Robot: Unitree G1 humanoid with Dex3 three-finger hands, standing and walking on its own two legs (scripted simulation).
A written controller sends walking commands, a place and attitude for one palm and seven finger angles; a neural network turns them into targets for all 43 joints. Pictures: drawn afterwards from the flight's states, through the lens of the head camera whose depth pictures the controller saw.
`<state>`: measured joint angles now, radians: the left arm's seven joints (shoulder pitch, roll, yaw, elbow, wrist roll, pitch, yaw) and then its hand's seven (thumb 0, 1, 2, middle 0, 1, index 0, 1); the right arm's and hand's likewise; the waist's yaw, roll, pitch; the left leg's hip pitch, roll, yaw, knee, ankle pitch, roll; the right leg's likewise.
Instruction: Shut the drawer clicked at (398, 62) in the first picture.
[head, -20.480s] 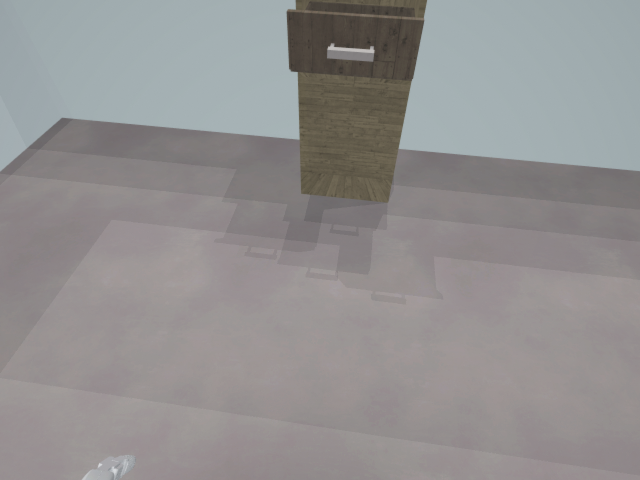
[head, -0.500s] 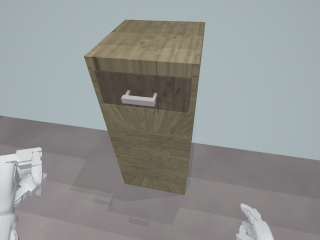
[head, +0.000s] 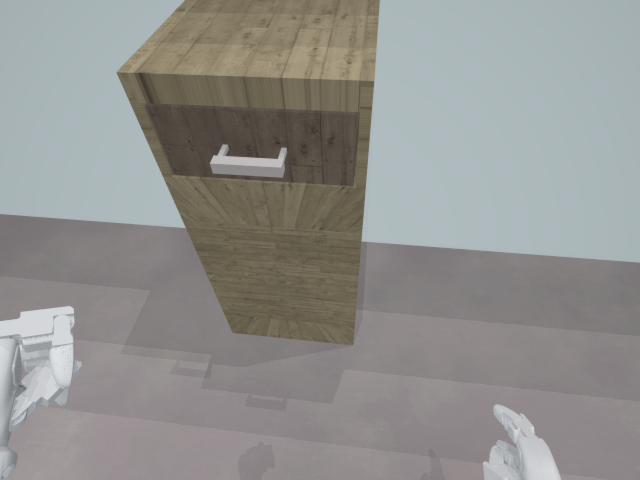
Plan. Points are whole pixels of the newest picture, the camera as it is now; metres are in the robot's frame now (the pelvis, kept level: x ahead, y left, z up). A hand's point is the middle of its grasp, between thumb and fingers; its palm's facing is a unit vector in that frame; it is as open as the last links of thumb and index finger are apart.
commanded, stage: step back with the hand held close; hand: left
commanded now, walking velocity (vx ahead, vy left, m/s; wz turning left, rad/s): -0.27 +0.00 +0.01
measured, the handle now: (250, 158) +0.63 +0.16 +0.03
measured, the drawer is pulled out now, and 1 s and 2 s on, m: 0.00 0.00 0.00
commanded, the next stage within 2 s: stop stepping back and stand still in 1.06 s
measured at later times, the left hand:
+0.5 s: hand (26, 441) +0.13 +0.24 +0.15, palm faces +0.35 -0.82 -0.45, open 3.2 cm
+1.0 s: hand out of the picture +0.03 +0.19 +0.19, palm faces +0.30 -0.78 -0.55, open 3.2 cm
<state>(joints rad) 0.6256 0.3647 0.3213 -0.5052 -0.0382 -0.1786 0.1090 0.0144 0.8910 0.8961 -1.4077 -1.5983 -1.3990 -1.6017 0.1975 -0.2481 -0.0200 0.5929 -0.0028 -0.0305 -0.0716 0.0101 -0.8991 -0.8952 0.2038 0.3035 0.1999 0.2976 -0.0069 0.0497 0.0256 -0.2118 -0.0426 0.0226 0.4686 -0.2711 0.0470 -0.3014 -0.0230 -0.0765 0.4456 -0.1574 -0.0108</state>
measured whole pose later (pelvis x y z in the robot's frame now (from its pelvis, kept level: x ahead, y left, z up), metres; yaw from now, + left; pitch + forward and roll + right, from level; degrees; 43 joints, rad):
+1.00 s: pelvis -0.16 -0.05 +0.00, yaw -1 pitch +5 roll +1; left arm 0.69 0.49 0.45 -0.65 -0.05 -0.25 0.11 0.01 0.88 0.89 -1.41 -1.60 -1.40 -1.60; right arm 0.16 -0.19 -0.01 0.59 0.00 -0.04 -0.08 0.01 -0.90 -0.89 0.21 0.30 0.20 0.30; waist 0.00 -0.05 -0.05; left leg -0.49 -0.02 0.01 0.82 -0.35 -0.01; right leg -0.28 0.04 0.03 0.46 -0.26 -0.05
